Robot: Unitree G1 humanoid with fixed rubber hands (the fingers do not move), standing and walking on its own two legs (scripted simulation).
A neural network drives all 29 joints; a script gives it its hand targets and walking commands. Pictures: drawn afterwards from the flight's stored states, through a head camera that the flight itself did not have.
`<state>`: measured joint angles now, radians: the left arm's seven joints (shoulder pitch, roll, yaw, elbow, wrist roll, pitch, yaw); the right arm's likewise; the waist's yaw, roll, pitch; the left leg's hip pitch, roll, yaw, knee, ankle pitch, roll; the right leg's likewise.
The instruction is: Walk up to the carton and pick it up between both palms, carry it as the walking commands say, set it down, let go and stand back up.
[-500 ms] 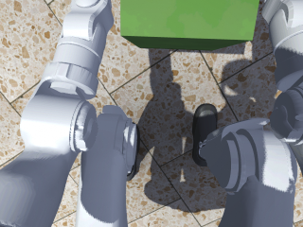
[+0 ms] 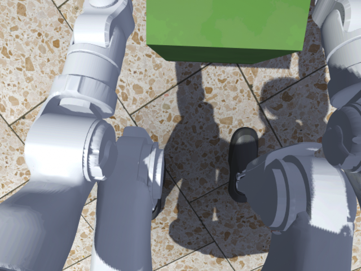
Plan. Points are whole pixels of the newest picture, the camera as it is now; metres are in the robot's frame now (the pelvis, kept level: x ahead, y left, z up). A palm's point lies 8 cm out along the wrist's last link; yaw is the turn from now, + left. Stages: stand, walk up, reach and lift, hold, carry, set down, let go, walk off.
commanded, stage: reach and lift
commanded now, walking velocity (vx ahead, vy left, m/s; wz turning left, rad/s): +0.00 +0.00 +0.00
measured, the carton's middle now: out of the picture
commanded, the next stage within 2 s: none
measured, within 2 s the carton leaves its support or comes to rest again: leaves its support in 0.24 s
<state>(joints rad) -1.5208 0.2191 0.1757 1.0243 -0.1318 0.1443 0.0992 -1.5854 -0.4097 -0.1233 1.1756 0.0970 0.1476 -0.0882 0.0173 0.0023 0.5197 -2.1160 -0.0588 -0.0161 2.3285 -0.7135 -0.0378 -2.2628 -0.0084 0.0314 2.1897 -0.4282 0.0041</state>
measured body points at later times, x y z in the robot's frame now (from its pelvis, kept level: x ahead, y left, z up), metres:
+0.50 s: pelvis -0.01 +0.00 +0.02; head +0.36 -0.01 +0.26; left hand +0.57 +0.13 -0.12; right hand +0.59 -0.18 -0.12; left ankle +0.09 +0.12 -0.32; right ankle +0.16 -0.13 -0.32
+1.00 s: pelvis -0.02 +0.00 +0.05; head +0.34 -0.01 +0.31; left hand +0.56 +0.13 -0.06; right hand +0.58 -0.17 -0.06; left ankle +0.09 +0.12 -0.32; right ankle +0.16 -0.13 -0.32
